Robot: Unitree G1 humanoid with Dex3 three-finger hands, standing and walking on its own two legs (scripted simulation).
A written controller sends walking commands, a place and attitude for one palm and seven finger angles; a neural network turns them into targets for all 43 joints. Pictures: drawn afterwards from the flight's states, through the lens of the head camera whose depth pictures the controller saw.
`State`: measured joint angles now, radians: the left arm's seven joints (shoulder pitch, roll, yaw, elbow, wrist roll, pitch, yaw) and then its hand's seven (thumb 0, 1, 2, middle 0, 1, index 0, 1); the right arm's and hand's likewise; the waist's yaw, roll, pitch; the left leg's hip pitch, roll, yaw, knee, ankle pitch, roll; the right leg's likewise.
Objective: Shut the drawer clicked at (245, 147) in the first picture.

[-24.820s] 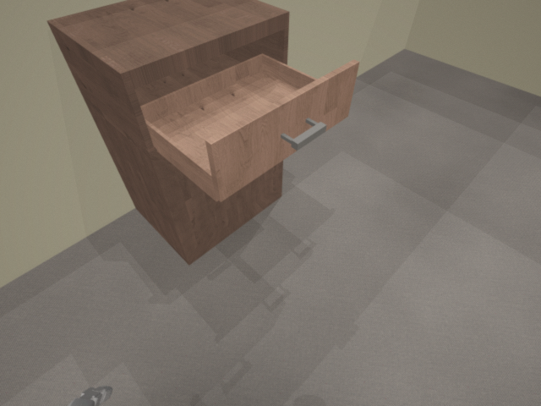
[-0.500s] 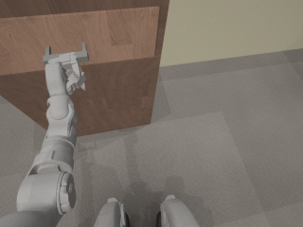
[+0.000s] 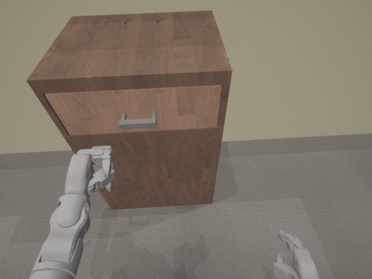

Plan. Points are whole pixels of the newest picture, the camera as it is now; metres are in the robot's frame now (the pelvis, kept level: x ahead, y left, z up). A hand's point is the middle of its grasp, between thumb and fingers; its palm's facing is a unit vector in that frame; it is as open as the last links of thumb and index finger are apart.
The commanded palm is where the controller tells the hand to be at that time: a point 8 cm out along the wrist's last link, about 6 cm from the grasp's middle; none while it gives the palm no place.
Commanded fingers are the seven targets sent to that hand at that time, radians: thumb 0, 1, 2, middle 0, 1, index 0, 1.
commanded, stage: draw the hand back to the body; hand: left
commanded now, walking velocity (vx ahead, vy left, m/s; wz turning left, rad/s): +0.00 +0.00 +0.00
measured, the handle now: (138, 119) +0.58 +0.18 -0.02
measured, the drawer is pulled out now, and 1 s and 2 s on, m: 0.00 0.00 0.00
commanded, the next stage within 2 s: step back with the hand held close in 0.76 s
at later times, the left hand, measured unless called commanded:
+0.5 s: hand (32, 206) +0.20 +0.23 +0.17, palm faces +0.34 -0.87 -0.37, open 3.3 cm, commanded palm +0.15 +0.28 +0.19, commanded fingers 0.00 0.90 0.90 -1.40 -1.60 -1.40 -1.60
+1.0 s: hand (7, 202) +0.19 +0.25 +0.20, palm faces +0.39 -0.81 -0.45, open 3.3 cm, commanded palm +0.13 +0.29 +0.20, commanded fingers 0.00 0.90 0.90 -1.40 -1.60 -1.40 -1.60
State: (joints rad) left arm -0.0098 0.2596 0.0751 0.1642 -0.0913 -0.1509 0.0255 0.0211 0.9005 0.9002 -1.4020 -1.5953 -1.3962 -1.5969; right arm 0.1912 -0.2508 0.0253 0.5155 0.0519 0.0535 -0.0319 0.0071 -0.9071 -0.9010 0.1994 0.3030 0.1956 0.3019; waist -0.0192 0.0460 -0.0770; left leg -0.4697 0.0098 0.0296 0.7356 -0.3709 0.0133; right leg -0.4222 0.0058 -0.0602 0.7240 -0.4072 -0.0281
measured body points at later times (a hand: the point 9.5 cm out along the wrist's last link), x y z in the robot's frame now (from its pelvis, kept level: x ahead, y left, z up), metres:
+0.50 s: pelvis +0.00 +0.00 +0.03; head -0.02 -0.02 +0.48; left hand +0.18 +0.28 +0.19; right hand +0.20 -0.21 -0.06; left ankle +0.00 +0.11 -0.71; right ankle -0.02 -0.10 -0.71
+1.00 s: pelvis +0.00 +0.01 +0.03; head +0.00 -0.01 +0.48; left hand +0.17 +0.29 +0.22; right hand +0.20 -0.21 -0.05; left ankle +0.00 +0.11 -0.71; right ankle -0.02 -0.10 -0.71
